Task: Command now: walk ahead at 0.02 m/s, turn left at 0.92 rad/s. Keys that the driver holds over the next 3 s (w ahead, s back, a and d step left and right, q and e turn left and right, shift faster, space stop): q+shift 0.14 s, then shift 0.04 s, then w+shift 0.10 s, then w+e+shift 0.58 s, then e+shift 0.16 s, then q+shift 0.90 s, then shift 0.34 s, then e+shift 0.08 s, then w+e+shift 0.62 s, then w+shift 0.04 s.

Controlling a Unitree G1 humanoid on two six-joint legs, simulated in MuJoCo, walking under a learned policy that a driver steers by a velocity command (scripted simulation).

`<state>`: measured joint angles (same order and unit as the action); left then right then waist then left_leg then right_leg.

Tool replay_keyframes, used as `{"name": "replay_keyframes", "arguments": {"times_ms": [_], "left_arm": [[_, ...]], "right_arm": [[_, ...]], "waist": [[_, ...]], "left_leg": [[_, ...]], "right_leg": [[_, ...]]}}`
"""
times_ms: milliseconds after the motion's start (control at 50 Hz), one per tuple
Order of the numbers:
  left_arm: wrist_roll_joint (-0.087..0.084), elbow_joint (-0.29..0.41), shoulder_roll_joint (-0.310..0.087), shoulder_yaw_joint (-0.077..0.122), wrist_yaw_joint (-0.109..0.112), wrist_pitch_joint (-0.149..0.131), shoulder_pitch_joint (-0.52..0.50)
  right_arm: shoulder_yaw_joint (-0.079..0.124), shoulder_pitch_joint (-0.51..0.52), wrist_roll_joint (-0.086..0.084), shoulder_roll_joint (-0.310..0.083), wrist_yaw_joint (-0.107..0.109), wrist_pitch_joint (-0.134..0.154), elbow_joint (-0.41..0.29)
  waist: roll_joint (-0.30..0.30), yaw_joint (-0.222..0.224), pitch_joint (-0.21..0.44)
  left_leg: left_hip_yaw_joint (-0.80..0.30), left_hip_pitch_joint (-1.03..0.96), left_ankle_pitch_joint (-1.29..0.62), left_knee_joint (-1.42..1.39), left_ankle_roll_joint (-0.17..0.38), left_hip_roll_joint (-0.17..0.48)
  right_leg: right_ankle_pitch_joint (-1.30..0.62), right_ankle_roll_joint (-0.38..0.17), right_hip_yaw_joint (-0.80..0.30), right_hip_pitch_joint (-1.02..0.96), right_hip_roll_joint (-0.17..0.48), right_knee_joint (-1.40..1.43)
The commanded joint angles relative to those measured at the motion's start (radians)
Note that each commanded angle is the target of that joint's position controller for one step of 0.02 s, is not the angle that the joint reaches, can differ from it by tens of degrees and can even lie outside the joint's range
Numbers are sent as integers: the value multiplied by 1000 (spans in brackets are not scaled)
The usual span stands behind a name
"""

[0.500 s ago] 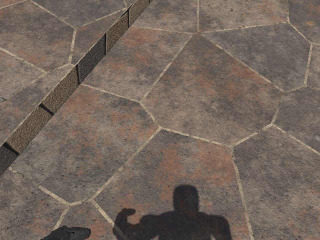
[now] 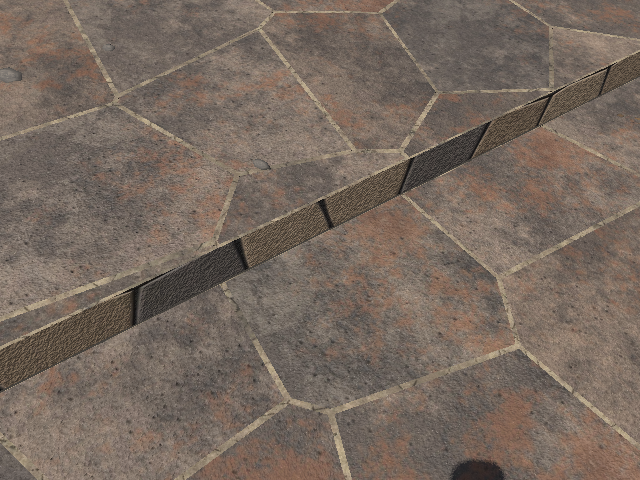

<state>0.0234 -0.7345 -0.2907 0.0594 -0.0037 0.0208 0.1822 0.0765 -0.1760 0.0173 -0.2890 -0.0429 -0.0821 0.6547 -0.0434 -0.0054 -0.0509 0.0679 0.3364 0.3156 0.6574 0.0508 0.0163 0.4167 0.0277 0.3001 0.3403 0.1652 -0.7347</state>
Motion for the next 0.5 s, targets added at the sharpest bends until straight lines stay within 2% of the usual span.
{"name": "replay_keyframes", "arguments": {"times_ms": [20,60,80,100,140,180,200,220,240,280,320,360,380,400,420,440,460,480,500], "left_arm": [[16,142,-82,16,7,20,-77],[-6,124,-71,15,15,7,-46],[6,119,-86,20,17,0,-38],[16,104,-94,22,16,0,-13],[11,104,-82,17,13,4,-8],[-1,101,-68,9,15,11,-1],[4,99,-72,6,11,11,6],[11,100,-76,6,4,12,-5],[17,109,-82,7,-5,11,-26],[14,118,-89,9,-21,1,-58],[7,102,-73,2,-31,-15,-29],[-5,82,-71,0,-30,-26,25],[-9,59,-65,-2,-28,-30,89],[-10,20,-69,1,-25,-38,189],[-5,-27,-94,7,-23,-52,320],[7,-41,-153,16,-21,-69,425],[3,-4,-206,26,-33,-69,314],[-3,26,-202,37,-36,-70,227],[-12,31,-180,37,-37,-78,207]], "right_arm": [[90,-190,2,-288,36,24,-40],[65,-62,1,-219,50,18,-60],[57,-6,-7,-193,54,18,-80],[49,14,-9,-170,51,19,-90],[51,-21,-12,-175,41,26,-83],[51,-47,-7,-178,39,30,-75],[51,-80,-3,-178,37,31,-67],[49,-94,3,-175,32,32,-64],[46,-96,9,-175,25,34,-63],[41,-99,16,-174,17,43,-56],[32,-90,16,-164,17,64,-44],[28,-45,12,-170,16,84,-47],[25,-12,9,-167,17,90,-49],[19,23,11,-152,22,95,-51],[7,76,27,-111,29,101,-64],[-20,136,35,-26,31,115,-97],[-29,117,24,-26,21,131,-158],[-21,108,38,-72,16,143,-141],[-12,116,43,-110,11,151,-122]], "waist": [[231,-89,60],[177,-15,40],[189,0,58],[177,7,92],[117,0,130],[119,-14,140],[131,-32,176],[161,-48,175],[199,-56,145],[207,-60,88],[195,-43,70],[189,-7,43],[160,35,31],[107,88,26],[-9,150,-2],[-207,182,-20],[-225,86,-88],[-98,40,-122],[-23,37,-95]], "left_leg": [[-573,-245,-413,-348,262,340],[-426,-190,-299,-341,200,211],[-394,-187,-336,-327,179,169],[-371,-191,-423,-307,176,145],[-384,-214,-497,-283,179,137],[-396,-246,-496,-275,186,142],[-424,-253,-251,-311,197,137],[-464,-239,63,-358,202,132],[-509,-211,256,-399,203,136],[-550,-165,351,-426,200,147],[-515,-126,332,-428,182,152],[-463,-20,331,-430,163,152],[-423,53,347,-407,151,146],[-368,140,381,-331,132,118],[-271,250,346,-119,102,59],[-91,380,202,274,44,-53],[-108,613,160,368,18,-108],[-159,634,46,428,3,-24],[-159,589,-44,417,-18,4]], "right_leg": [[242,68,-267,383,-97,-396],[37,46,-323,351,-84,-364],[-25,37,-319,329,-95,-358],[-52,34,-317,298,-111,-373],[-50,33,-327,277,-131,-335],[-43,33,-325,270,-140,-259],[-45,30,-322,245,-140,-224],[-52,23,-323,234,-139,-187],[-48,18,-315,233,-145,-147],[-38,8,-306,213,-151,-72],[-41,-15,-277,138,-144,9],[-53,-59,-240,-13,-147,98],[-109,-83,-215,-127,-159,171],[-104,-98,-200,-253,-190,217],[29,-118,-308,-355,-155,291],[326,-171,-714,-377,72,460],[540,-258,-1187,-352,177,676],[555,-294,-1183,-321,199,676],[413,-280,-1053,-312,145,627]]}}
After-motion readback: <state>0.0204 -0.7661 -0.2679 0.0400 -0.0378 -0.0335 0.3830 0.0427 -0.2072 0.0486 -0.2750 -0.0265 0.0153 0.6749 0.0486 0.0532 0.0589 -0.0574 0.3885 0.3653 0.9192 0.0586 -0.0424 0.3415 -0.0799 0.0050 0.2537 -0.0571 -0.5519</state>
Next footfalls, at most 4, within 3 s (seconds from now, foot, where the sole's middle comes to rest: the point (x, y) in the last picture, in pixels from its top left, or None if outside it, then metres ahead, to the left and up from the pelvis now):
0.42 right None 0.12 -0.09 -0.76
0.84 left None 0.46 0.16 -0.76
1.22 right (368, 376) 0.70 -0.13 -0.76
1.62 left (262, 371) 0.71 0.11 -0.76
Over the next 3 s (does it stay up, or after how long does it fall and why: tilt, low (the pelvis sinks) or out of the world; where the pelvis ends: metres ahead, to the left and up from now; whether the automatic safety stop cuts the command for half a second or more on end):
stays up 0.95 -0.04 -0.02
